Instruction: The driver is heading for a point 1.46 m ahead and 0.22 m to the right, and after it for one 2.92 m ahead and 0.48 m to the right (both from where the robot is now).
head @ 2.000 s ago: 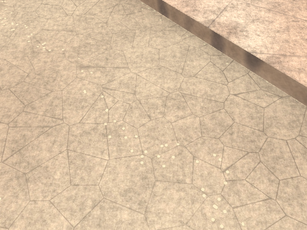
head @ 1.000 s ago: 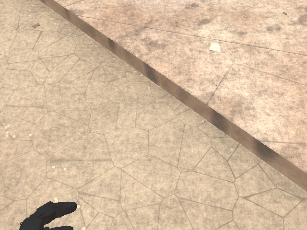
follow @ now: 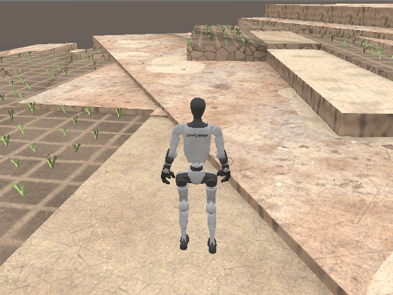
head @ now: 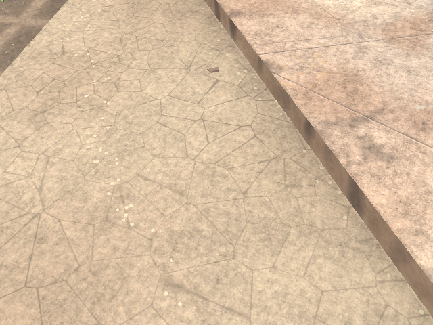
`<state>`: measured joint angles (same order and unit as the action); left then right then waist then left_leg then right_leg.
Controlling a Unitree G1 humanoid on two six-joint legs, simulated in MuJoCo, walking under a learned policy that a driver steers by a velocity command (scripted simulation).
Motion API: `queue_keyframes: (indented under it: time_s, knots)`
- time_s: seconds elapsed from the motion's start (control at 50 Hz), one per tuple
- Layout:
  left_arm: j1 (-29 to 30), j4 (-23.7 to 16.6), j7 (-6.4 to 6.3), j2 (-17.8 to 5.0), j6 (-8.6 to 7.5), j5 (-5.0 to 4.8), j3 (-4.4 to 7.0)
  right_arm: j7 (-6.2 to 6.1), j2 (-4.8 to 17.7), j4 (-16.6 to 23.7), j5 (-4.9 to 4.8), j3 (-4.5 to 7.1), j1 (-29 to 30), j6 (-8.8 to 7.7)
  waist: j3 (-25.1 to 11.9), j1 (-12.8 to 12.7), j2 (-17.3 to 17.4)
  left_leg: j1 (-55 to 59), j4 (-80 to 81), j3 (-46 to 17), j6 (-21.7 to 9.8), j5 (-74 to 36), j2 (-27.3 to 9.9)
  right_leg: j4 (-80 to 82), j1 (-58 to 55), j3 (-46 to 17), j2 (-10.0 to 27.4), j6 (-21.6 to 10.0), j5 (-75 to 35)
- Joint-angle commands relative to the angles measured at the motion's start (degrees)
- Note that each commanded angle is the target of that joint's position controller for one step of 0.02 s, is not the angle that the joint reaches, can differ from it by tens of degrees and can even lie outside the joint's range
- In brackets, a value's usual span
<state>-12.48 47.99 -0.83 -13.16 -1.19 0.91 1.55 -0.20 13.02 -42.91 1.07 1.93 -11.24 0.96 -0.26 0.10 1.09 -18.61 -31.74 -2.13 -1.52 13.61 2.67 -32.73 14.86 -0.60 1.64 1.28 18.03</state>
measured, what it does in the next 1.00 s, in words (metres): walks ahead: right foot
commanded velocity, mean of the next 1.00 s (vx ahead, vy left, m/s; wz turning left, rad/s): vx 0.41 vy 0.00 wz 0.01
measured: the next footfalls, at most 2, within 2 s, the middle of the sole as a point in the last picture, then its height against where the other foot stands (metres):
right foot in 0.62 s outside the picture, level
left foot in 1.16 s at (202, 267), level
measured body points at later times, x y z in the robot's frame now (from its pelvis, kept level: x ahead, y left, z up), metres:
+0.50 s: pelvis +0.17 +0.00 +0.01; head +0.20 +0.01 +0.46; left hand +0.40 +0.22 -0.08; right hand +0.13 -0.27 -0.12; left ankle +0.05 +0.11 -0.73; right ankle +0.33 -0.15 -0.69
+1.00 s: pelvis +0.44 -0.05 +0.02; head +0.46 -0.05 +0.46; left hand +0.46 +0.23 -0.11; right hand +0.63 -0.30 -0.08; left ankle +0.64 +0.13 -0.67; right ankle +0.38 -0.14 -0.73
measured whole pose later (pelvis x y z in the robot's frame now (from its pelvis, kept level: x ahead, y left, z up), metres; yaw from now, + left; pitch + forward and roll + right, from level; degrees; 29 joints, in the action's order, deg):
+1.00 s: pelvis +0.44 -0.05 +0.02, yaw +0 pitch +1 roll -2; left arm -20.2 51.3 0.6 -15.5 -5.0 -0.5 2.7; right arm 0.2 15.9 -43.5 -0.4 3.0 -6.2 -4.0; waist 0.5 -4.4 2.1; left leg -39.2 -38.1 -2.7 0.6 -4.9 -7.2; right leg -12.1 2.0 2.4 -4.4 -3.8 11.7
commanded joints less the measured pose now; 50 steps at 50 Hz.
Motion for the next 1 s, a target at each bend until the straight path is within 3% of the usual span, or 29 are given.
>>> queue_keyframes:
  time_s: [0.02, 0.08, 0.1, 0.12, 0.16, 0.18, 0.2, 0.22, 0.24, 0.28, 0.32, 0.34, 0.42, 0.48, 0.54, 0.58, 0.6, 0.62, 0.64, 0.66, 0.68, 0.7, 0.72, 0.74, 0.78, 0.82, 0.9, 1.0]
  knots:
    - [-1.7, -2.53, -0.74, -9.33, -0.64, -0.83, 2.29, -0.32, 5.94, 3.28, -0.89, 2.08, 1.44, -1.29, 2.12, -1.17, -5.76, -3.06, 0.43, -0.11, -2.37, 16.98, -0.25, 11.15, 3.01, -7.46, 4.91, -5.87, 19.12]
    - [-4.15, -1.94, -0.9, -11.96, -1.4, -1.68, 3.19, 0.44, 4.32, 3.57, -2.04, 2.13, 2.37, -3.83, 5.74, -1.68, -10.72, -9.87, -8.12, 4.13, -2.27, 10.0, -0.51, 18.18, -0.98, -21.53, 14.86, -12.4, 24.82]
    - [-4.09, -1.89, -0.85, -12.01, -1.62, -2.01, 3.29, 0.67, 4.37, 3.65, -2.16, 2.21, 2.91, -4.57, 6.74, -1.68, -10.47, -9.62, -7.78, 3.44, -2.91, 9.12, -1.65, 18.55, -0.54, -23.12, 16.12, -13.39, 22.17]
    - [-2.99, -2.08, -0.65, -11.67, -1.76, -2.19, 3.23, 0.89, 4.16, 3.27, -2.27, 2.27, 1.99, -5.16, 6.63, -0.68, -10.18, -6.89, -5.04, 3.52, -3.66, 8.79, -1.95, 17.85, 0.15, -21.64, 15.58, -12.96, 18.35]
    - [1.57, -3.24, -0.01, -9.85, -1.7, -2.38, 2.78, 1.11, 5.16, 0.09, -2.26, 3.04, -5.33, -5.59, 4.09, 3.43, -8.88, 8.44, 2.81, 2.44, -4.77, 4.17, -2.07, 12.98, 6.85, -13.46, 10.39, -9.36, 9.44]
    - [4.06, -4.72, 0.06, -7.0, -2.14, -2.33, 1.96, 0.87, 8.66, -1.24, -1.99, 4.15, -9.72, -5.68, 3.23, 4.78, -2.02, 14.21, 7.66, -6.94, -6.97, 7.88, -6.83, 2.84, 12.31, -5.62, 4.44, -5.69, 2.97]
    - [5.4, -6.72, -0.08, -5.37, -3.34, -1.98, 1.55, 1.09, 13.88, -2.46, -2.04, 5.75, -15.62, -5.69, 1.0, 6.03, 12.07, 23.42, 15.03, -25.1, -12.64, 9.3, -16.08, -14.83, 21.77, 2.97, -2.73, -1.61, 1.03]
    - [6.64, -7.55, -0.24, -7.67, -4.38, -2.08, 2.09, 1.25, 12.97, -2.49, -1.5, 5.24, -18.56, -6.06, 0.24, 7.56, 14.11, 28.77, 18.76, -37.38, -17.58, 3.37, -22.63, -27.56, 31.48, -1.7, -3.32, -1.19, 12.82]
    - [5.04, -6.96, 0.17, -8.87, -4.97, -2.87, 2.7, 1.02, 10.79, -2.17, -1.22, 4.33, -16.89, -6.44, 0.91, 5.31, 8.67, 30.25, 16.7, -33.82, -17.0, -0.79, -22.85, -34.4, 35.54, -4.09, -0.58, -2.51, 12.87]
    - [5.34, -6.29, 1.09, -7.31, -5.36, -2.8, 2.31, 0.75, 8.97, -1.24, -1.23, 3.64, -13.89, -6.43, 1.26, 3.74, 2.47, 29.12, 17.41, -24.46, -13.92, -4.37, -20.14, -34.26, 38.08, -3.55, 3.05, -4.49, 4.47]
    - [6.75, -6.4, 2.05, -6.28, -4.99, -2.24, 2.33, 0.64, 6.73, -1.41, -1.2, 2.65, -12.85, -5.68, 2.06, 2.83, 3.18, 25.05, 19.98, -16.73, -11.31, -11.2, -17.02, -28.46, 34.35, -2.09, 4.85, -4.14, -1.41]
    - [7.31, -6.53, 2.54, -5.33, -4.74, -2.12, 2.05, 0.48, 6.83, -1.6, -1.41, 2.62, -13.18, -5.37, 2.31, 2.79, 3.61, 23.57, 21.01, -13.86, -11.01, -13.48, -15.89, -25.28, 32.89, -0.82, 4.6, -3.38, -3.41]
    - [14.13, -8.93, 3.28, -2.75, -4.57, -1.8, 0.67, -0.64, 10.07, -2.11, -1.62, 3.16, -13.46, -4.83, 3.97, 3.94, 3.16, 16.02, 23.53, -5.7, -9.91, -14.69, -12.85, -7.57, 24.41, 2.23, 2.12, -0.86, -14.44]
    - [17.45, -10.36, 3.57, -4.56, -4.47, -2.29, 0.86, -0.59, 11.38, -3.38, -1.99, 3.49, -15.41, -5.04, 5.23, 4.56, 4.61, 13.89, 24.61, -4.94, -9.52, -12.55, -14.37, -1.27, 18.64, 2.41, 0.58, -1.14, -19.66]
    - [17.69, -11.19, 3.84, -6.83, -4.59, -2.34, 1.52, -0.54, 11.44, -4.44, -2.48, 3.74, -14.82, -4.95, 5.82, 2.74, 4.68, 18.35, 22.3, -4.51, -7.94, -17.77, -16.83, 2.0, 17.42, 1.17, 0.52, -3.79, -18.25]
    - [11.99, -9.9, 3.57, -9.17, -4.57, -1.98, 2.75, -0.62, 12.39, -4.53, -2.2, 4.06, -13.62, -4.52, 1.42, -1.03, 5.41, 20.61, 14.09, -2.4, -6.24, -35.09, -16.04, 2.66, 8.66, 3.21, -1.95, -6.03, -15.35]
    - [3.55, -7.31, 3.08, -11.05, -4.34, -1.93, 4.0, -0.75, 11.83, -4.48, -1.94, 3.8, -13.34, -4.12, -3.64, -5.11, 4.93, 18.47, 4.18, -0.34, -4.86, -41.71, -13.73, 2.77, -2.31, 4.45, -3.47, -7.61, -14.81]
    - [-6.83, -4.97, 2.42, -13.8, -4.08, -1.59, 4.99, -0.99, 10.39, -3.44, -1.17, 3.03, -13.24, -3.92, -10.86, -9.19, 1.89, 7.89, -11.25, 1.16, -2.94, -31.55, -11.28, 0.66, -19.06, -2.97, 3.25, -10.42, -13.19]
    - [-11.88, -3.86, 2.42, -19.8, -3.96, -0.55, 6.06, -0.51, 2.17, -2.06, -1.14, 0.69, -20.75, -4.95, -19.99, -5.48, -14.89, -13.84, -35.38, 1.66, 1.22, 4.41, -0.86, 6.7, -38.49, -32.27, 18.88, -19.99, 1.07]
    - [-11.82, -3.56, 2.65, -14.75, -3.91, -1.38, 4.74, -0.21, 6.12, -3.13, -2.35, 1.37, -18.81, -6.3, -22.0, -7.04, -15.21, -20.98, -43.63, -5.98, 0.76, 18.15, -0.22, 17.37, -38.09, -46.22, 20.37, -20.73, 12.46]
    - [-6.62, -4.05, 2.53, -12.31, -4.0, -1.69, 3.86, 0.07, 10.43, -1.3, -3.93, 2.65, -12.36, -6.98, -10.72, -6.31, -11.38, -26.55, -45.89, -4.96, -0.03, 14.44, -3.74, 18.29, -29.8, -37.49, 18.75, -17.48, 13.38]
    - [-2.56, -4.76, 2.45, -10.74, -4.01, -1.45, 3.35, -0.11, 10.56, -0.27, -3.76, 2.5, -8.28, -7.3, -5.81, -4.66, -6.37, -25.08, -43.5, -3.24, -0.69, 9.06, -6.78, 18.84, -20.83, -29.64, 16.55, -15.77, 7.85]
    - [0.52, -4.96, 2.62, -9.19, -4.14, -0.8, 2.88, -0.36, 10.03, -0.21, -2.62, 2.64, -6.63, -7.16, -2.31, -2.58, -3.94, -22.36, -39.84, -2.54, -0.6, 5.35, -8.84, 20.12, -12.6, -23.71, 14.13, -14.9, 1.44]
    - [2.3, -5.09, 2.72, -7.88, -4.55, -0.01, 2.49, -0.52, 9.44, -0.62, -2.06, 2.86, -7.87, -6.5, -1.65, -0.24, -5.47, -18.22, -37.01, -3.29, -0.68, 2.67, -10.69, 21.53, -7.39, -19.53, 11.95, -14.1, -2.68]
    - [2.9, -4.47, 2.87, -7.66, -5.23, -0.28, 2.55, -0.6, 7.23, -1.55, -1.88, 2.51, -9.91, -5.13, -1.37, 1.49, -6.32, -14.6, -34.22, -2.72, -0.06, 0.91, -11.42, 24.35, -2.48, -15.17, 10.45, -14.84, -6.28]
    - [1.75, -3.38, 2.59, -8.96, -5.67, -0.56, 2.85, -0.75, 7.0, -0.66, -1.46, 2.44, -7.32, -4.51, 0.53, 1.65, -5.21, -16.85, -30.05, -2.3, 1.0, -2.7, -11.91, 26.42, -0.71, -12.09, 10.28, -15.66, -8.87]
    - [-2.0, -1.7, 1.52, -10.64, -5.2, -1.04, 3.13, -0.39, 6.45, 1.48, -0.97, 2.05, 1.24, -5.11, 2.45, -0.81, -3.37, -20.22, -15.49, -1.3, 2.3, -15.62, -11.3, 27.16, -3.41, -7.06, 8.84, -14.39, -14.52]
    - [-8.29, 1.02, 1.04, -12.23, -4.19, -1.82, 3.27, 1.06, 5.33, 4.16, -1.77, 1.12, 11.18, -6.02, 4.3, -4.86, -3.09, -18.73, -2.38, 0.94, 2.1, -21.26, -8.55, 25.7, -9.21, -4.57, 9.56, -13.19, -14.96]
Keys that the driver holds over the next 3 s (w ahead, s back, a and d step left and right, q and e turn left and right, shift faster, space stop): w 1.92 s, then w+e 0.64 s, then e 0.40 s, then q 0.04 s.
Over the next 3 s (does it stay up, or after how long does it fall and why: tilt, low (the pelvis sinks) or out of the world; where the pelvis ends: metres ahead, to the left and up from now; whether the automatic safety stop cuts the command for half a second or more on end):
stays up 1.41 -0.10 0.01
